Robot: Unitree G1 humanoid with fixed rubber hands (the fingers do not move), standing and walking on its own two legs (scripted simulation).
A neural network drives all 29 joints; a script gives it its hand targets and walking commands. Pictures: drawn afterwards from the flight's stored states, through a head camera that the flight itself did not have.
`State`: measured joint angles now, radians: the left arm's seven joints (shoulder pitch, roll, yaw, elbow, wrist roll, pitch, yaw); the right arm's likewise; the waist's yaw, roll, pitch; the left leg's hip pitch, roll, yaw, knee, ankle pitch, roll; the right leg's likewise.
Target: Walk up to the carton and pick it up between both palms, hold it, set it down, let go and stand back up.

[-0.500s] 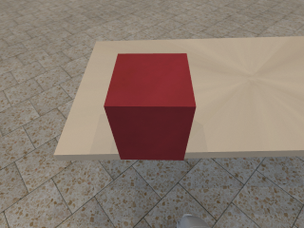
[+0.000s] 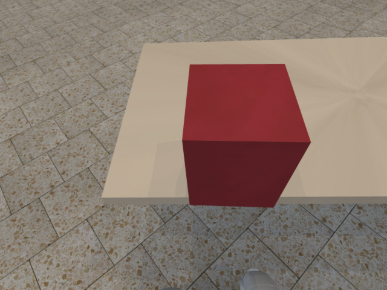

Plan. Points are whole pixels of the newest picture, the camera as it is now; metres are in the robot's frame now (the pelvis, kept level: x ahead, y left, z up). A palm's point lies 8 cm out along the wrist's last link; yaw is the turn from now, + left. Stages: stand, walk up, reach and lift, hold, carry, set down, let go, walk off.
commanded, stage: walk up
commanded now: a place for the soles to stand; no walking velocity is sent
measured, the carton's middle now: (233, 139) +0.41 -0.06 +0.06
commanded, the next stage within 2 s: stand in 0.78 s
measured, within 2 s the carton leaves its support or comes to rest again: neither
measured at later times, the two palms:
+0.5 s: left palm out of the picture +0.09 +0.32 -0.10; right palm out of the picture +0.07 -0.31 -0.10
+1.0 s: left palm out of the picture +0.08 +0.31 -0.10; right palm out of the picture +0.08 -0.32 -0.10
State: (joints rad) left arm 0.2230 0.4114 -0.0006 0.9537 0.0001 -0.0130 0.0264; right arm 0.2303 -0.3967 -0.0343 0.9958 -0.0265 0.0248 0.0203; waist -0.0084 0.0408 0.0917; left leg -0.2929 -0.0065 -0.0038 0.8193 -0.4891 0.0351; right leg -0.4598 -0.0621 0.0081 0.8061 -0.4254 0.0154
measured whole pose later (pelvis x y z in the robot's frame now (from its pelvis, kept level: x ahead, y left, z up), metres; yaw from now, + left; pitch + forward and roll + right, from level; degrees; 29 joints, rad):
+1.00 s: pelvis +0.00 +0.00 +0.00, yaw -2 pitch -3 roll +0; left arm 0.22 0.40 0.00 0.95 0.00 -0.02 0.02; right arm 0.11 -0.39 -0.03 1.01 0.00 -0.04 -0.01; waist -0.01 -0.01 0.09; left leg -0.29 -0.01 0.03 0.75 -0.42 0.02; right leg -0.38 0.02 0.01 0.75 -0.32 -0.02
